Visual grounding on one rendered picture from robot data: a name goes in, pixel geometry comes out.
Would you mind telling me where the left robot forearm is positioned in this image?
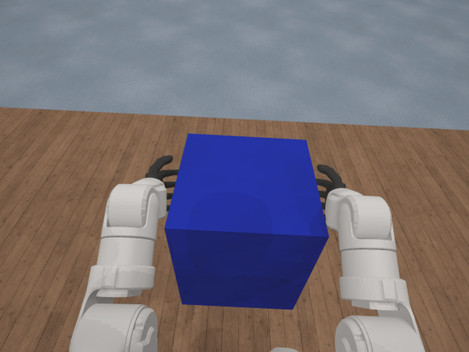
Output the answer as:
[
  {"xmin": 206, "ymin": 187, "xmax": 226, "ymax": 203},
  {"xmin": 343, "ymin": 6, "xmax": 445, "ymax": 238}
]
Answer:
[{"xmin": 69, "ymin": 177, "xmax": 166, "ymax": 352}]

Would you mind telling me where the right robot upper arm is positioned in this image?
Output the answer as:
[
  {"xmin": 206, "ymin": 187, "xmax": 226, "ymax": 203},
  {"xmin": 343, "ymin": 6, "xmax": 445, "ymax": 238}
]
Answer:
[{"xmin": 335, "ymin": 315, "xmax": 424, "ymax": 352}]

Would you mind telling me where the robot right hand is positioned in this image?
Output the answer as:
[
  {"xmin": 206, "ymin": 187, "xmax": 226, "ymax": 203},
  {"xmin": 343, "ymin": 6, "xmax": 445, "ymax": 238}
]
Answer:
[{"xmin": 315, "ymin": 164, "xmax": 346, "ymax": 221}]

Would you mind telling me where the right robot forearm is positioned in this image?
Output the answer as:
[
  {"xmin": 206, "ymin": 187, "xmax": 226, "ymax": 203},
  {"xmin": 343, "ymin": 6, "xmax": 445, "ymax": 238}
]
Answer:
[{"xmin": 325, "ymin": 188, "xmax": 425, "ymax": 352}]

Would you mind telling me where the carton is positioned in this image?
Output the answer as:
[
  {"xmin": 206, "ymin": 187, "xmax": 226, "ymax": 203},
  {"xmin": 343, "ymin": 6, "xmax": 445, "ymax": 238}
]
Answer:
[{"xmin": 164, "ymin": 133, "xmax": 329, "ymax": 309}]

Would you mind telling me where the left robot upper arm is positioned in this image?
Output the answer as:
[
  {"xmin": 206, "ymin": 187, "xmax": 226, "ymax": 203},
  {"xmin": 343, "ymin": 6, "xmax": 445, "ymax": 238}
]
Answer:
[{"xmin": 70, "ymin": 304, "xmax": 158, "ymax": 352}]

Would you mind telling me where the robot left hand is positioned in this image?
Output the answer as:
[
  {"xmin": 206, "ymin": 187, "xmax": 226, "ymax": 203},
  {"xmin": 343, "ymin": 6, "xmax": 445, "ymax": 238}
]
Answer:
[{"xmin": 145, "ymin": 155, "xmax": 179, "ymax": 211}]

